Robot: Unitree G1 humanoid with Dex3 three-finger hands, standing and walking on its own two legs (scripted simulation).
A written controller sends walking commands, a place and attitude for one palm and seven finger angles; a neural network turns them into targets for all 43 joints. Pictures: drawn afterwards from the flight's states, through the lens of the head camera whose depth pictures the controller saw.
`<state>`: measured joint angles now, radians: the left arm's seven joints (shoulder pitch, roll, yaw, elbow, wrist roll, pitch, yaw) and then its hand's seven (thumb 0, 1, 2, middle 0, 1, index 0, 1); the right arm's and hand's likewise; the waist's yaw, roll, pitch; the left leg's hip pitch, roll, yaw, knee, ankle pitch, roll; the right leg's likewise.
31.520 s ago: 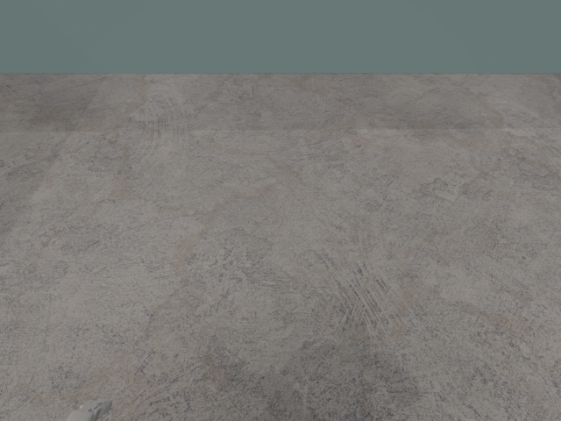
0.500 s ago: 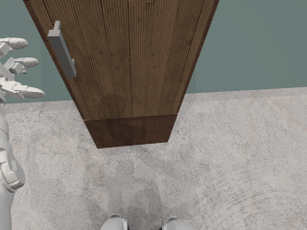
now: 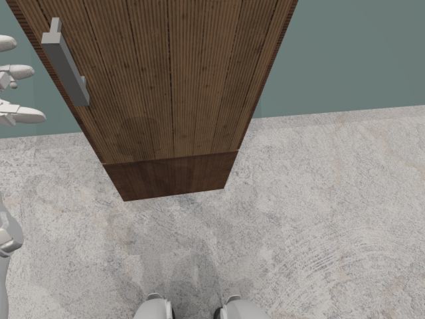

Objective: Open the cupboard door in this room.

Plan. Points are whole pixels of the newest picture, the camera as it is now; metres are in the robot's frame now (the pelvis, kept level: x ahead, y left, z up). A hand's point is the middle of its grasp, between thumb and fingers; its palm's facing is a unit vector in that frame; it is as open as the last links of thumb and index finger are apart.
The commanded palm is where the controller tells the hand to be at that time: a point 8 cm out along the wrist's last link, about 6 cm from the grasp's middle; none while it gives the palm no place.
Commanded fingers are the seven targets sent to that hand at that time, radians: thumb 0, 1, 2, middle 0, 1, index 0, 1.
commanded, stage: move the hooked fingers beside the handle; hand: left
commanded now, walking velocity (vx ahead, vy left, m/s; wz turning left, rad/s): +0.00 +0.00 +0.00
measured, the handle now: (70, 64) +0.54 +0.22 +0.11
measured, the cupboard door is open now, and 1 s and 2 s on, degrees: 0 0 0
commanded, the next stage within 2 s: slide the fingers in behind the handle in 0.52 s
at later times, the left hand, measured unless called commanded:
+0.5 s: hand (11, 92) +0.47 +0.29 +0.12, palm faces +0.10 -1.00 +0.01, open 14.0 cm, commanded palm +0.45 +0.33 +0.11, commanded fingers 0.00 -0.50 0.30 -0.30 -1.20 -0.30 -1.20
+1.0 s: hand (30, 89) +0.48 +0.26 +0.12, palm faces +0.10 -1.00 +0.01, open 14.0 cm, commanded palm +0.45 +0.31 +0.11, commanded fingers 0.00 -0.50 0.30 -0.30 -1.20 -0.30 -1.20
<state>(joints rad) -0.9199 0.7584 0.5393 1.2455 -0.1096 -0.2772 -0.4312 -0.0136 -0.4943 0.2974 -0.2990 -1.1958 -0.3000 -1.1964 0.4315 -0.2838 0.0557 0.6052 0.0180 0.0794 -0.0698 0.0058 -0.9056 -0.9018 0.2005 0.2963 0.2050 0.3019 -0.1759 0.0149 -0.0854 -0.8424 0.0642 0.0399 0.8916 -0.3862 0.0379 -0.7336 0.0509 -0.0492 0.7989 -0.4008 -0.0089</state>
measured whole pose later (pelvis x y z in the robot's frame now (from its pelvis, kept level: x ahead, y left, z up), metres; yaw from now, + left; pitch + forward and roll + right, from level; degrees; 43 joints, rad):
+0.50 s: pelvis +0.00 +0.00 +0.00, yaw +2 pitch +17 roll -4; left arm -0.91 0.67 0.46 1.21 -0.13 -0.30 -0.39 -0.01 -0.50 0.30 -0.30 -1.20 -0.30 -1.20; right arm 0.37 -0.28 0.05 0.61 0.02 0.07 -0.06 0.00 -0.91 -0.90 0.20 0.30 0.20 0.30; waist -0.14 0.01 -0.09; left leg -0.82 0.05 0.02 0.90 -0.38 0.04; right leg -0.70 0.04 -0.07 0.81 -0.41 0.00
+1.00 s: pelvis -0.01 -0.01 +0.00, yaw +1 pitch +18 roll -3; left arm -0.89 0.68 0.49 1.21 -0.12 -0.29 -0.37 -0.01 -0.50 0.30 -0.30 -1.20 -0.30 -1.20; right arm 0.44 -0.29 0.04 0.62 0.02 0.08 -0.06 0.01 -0.91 -0.90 0.20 0.30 0.20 0.30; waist -0.17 0.02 -0.09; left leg -0.82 0.07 0.03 0.89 -0.38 0.03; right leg -0.72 0.05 -0.06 0.81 -0.40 -0.02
